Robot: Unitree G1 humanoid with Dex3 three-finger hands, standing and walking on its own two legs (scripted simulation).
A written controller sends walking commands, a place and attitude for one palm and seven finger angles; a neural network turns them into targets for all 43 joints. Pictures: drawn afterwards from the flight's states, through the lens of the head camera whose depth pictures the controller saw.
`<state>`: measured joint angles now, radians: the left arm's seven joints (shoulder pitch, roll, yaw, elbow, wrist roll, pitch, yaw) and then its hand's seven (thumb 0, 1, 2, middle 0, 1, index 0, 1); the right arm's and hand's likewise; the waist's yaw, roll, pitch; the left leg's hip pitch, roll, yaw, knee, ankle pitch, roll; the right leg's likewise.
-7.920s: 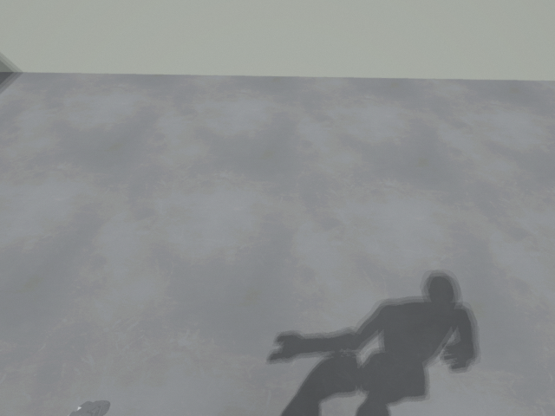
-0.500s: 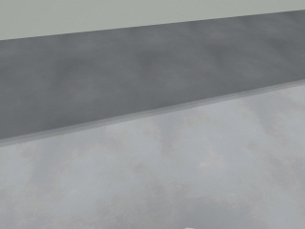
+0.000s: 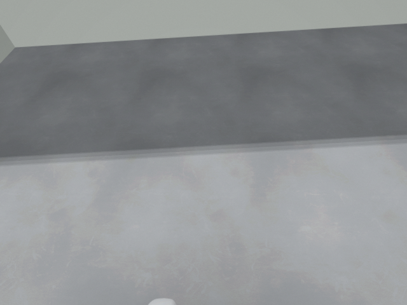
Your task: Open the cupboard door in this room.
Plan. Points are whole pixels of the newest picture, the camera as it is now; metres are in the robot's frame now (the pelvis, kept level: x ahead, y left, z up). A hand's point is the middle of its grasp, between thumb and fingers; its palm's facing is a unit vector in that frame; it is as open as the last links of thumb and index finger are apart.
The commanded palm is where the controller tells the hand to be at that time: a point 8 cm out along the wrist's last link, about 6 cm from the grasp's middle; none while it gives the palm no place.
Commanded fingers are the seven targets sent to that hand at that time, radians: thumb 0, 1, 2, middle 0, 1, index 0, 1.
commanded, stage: turn or walk to find it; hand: left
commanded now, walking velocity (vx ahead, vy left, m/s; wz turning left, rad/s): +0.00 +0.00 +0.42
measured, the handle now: out of the picture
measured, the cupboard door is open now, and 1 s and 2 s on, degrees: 0 0 0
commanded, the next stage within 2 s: none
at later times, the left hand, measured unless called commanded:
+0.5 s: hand out of the picture +0.00 +0.25 -0.16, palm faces +0.24 -0.93 -0.27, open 7.4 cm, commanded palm none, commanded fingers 0.00 0.90 0.90 -0.20 -0.30 -0.20 -0.30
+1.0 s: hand out of the picture -0.12 +0.19 -0.17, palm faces +0.46 -0.85 -0.25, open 7.4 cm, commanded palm none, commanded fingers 0.00 0.90 0.90 -0.20 -0.30 -0.20 -0.30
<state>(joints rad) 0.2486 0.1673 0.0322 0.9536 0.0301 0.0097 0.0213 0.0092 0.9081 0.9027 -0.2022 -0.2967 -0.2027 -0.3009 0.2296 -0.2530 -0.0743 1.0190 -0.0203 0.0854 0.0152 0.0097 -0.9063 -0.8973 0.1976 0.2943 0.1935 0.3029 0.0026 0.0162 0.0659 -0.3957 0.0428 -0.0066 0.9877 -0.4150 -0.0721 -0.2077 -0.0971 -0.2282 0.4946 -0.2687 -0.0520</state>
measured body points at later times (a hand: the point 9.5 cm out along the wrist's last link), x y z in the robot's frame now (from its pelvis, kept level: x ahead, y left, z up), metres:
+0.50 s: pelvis -0.03 +0.02 -0.01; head -0.01 +0.02 +0.44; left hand -0.01 +0.29 -0.14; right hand +0.10 -0.19 -0.15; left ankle -0.04 +0.14 -0.74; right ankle -0.01 -0.10 -0.71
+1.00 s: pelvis -0.07 -0.01 -0.01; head -0.04 +0.00 +0.44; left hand -0.14 +0.23 -0.15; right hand +0.10 -0.22 -0.16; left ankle -0.14 +0.11 -0.72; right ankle +0.00 -0.09 -0.74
